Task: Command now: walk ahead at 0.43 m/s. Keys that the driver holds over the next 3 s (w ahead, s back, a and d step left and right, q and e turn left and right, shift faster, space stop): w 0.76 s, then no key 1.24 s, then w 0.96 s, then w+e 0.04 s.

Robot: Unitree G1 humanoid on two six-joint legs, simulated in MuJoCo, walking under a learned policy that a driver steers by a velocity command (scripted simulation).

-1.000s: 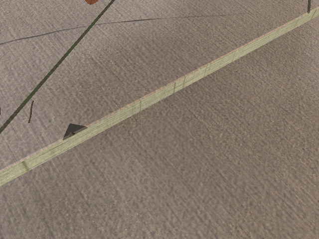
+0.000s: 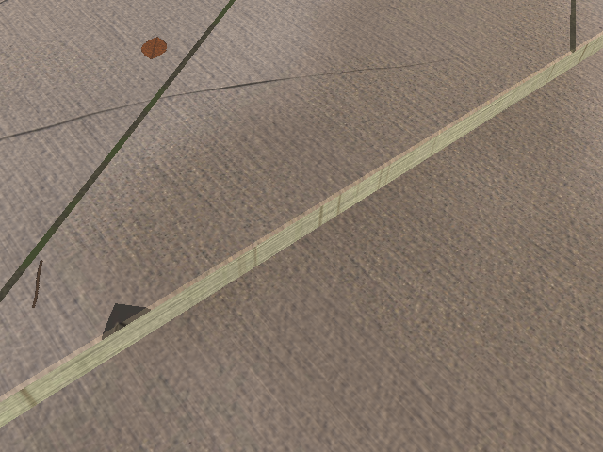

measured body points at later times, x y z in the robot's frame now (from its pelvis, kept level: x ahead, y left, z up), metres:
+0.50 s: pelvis +0.27 -0.07 +0.00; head +0.29 -0.07 +0.45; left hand +0.31 +0.21 -0.12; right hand +0.43 -0.33 -0.10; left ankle +0.41 +0.12 -0.67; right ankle +0.26 -0.14 -0.75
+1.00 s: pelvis +0.52 -0.02 +0.00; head +0.56 -0.01 +0.45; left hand +0.62 +0.23 -0.14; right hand +0.55 -0.28 -0.13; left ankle +0.52 +0.06 -0.75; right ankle +0.58 -0.15 -0.69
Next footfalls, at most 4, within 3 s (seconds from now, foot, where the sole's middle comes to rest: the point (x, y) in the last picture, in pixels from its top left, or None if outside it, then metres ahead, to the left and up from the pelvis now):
0.20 right None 0.30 -0.14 -0.78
0.72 left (255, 416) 0.58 0.06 -0.78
1.14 right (337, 368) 0.68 -0.13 -0.78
2.42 right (354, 334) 0.77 -0.18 -0.78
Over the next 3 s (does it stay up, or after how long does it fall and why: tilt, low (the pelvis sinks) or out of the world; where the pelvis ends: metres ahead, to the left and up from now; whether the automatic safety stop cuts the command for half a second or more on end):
stays up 1.01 -0.06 -0.02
